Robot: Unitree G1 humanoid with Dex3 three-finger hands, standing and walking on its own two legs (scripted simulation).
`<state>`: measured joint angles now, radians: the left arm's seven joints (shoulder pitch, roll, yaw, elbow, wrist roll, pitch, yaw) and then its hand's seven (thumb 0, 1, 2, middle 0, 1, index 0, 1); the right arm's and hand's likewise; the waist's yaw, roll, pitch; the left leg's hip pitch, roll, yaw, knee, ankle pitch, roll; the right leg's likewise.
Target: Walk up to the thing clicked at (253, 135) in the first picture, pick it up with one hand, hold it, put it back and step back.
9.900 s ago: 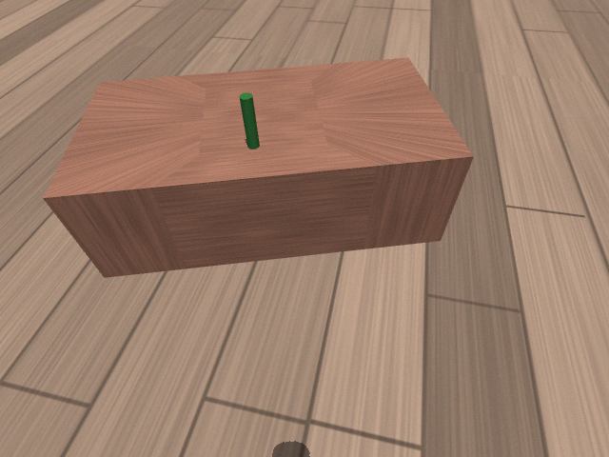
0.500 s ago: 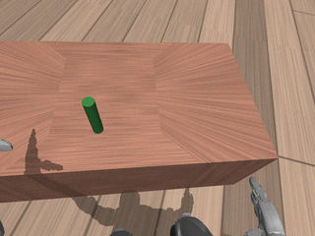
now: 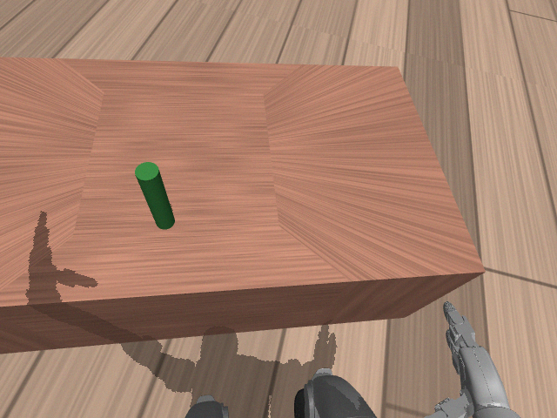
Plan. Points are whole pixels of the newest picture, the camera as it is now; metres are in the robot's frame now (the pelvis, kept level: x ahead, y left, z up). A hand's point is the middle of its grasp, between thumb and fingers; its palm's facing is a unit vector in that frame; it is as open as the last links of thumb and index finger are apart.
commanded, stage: approach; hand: left
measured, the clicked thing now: (157, 199) +0.55 +0.19 -0.16
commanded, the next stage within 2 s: close in in 0.62 s
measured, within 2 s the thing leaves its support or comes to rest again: neither
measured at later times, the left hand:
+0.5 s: hand (60, 210) +0.46 +0.31 -0.05, palm faces +0.16 -0.99 +0.06, open 17.7 cm
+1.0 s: hand (143, 223) +0.51 +0.22 -0.19, palm faces +0.15 -0.99 +0.01, open 17.5 cm
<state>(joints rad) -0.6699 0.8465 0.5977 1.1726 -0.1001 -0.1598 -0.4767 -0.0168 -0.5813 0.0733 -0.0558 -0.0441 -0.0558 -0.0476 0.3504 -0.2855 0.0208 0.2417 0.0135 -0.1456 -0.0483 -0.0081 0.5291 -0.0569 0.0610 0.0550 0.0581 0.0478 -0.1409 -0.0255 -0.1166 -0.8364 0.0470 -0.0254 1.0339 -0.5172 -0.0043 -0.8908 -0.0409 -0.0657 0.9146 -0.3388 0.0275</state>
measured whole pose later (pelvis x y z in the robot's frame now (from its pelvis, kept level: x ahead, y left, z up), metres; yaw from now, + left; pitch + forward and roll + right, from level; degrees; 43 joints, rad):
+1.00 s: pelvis -0.07 +0.00 -0.16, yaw -2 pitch +34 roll -6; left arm -0.95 0.84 0.62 1.27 0.04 -0.55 -0.19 -0.02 -0.55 0.03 -0.06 -0.05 -0.07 -0.05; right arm 0.42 -0.33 -0.05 -0.35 -0.08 -0.12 0.06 -0.01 0.51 -0.06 0.07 0.06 0.07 0.05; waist -0.45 -0.07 -0.12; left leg -1.65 0.04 -0.08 1.70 -0.66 -0.01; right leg -1.70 -0.05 -0.08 1.54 -0.43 0.02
